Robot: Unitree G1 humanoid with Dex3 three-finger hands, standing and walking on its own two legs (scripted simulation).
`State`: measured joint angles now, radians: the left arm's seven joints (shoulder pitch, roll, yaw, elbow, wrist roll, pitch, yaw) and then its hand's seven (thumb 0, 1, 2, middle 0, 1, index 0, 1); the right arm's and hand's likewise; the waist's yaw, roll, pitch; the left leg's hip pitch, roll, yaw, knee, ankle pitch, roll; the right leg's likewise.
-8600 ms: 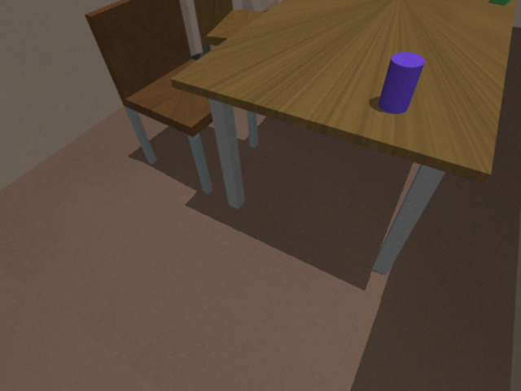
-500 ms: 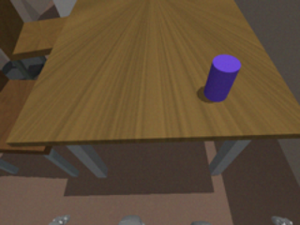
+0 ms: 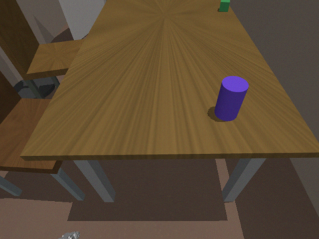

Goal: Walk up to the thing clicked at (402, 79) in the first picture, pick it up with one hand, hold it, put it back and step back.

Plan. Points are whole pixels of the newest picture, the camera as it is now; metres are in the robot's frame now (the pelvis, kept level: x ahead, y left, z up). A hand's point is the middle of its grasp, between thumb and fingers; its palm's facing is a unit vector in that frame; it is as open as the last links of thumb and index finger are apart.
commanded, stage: walk up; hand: right
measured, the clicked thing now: (230, 99) +0.53 -0.19 +0.02
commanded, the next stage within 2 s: stand in 0.64 s
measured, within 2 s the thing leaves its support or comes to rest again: neither
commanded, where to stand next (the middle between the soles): +0.05 +0.01 m, yaw +1 degrees
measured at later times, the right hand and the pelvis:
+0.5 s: hand out of the picture +0.09 -0.25 -0.16, palm faces -0.03 +0.95 -0.32, open 7.4 cm; pelvis +0.01 +0.00 +0.00, yaw +1 degrees
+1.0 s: hand out of the picture +0.09 -0.26 -0.15, palm faces -0.03 +0.94 -0.34, open 7.4 cm; pelvis +0.01 -0.01 +0.00, yaw +0 degrees
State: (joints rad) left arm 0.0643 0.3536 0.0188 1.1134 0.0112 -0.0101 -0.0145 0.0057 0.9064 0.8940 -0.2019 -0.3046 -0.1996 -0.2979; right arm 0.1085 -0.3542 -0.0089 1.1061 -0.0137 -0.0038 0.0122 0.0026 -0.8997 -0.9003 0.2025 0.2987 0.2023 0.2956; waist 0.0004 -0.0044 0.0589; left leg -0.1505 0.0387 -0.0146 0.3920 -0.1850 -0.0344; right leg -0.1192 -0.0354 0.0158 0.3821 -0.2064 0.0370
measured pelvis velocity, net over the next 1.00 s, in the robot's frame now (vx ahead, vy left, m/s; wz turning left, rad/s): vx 0.01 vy -0.01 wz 0.01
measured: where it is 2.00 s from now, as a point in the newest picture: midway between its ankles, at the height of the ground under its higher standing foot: outside the picture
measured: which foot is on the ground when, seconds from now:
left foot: down 0.00-1.00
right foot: down 0.00-1.00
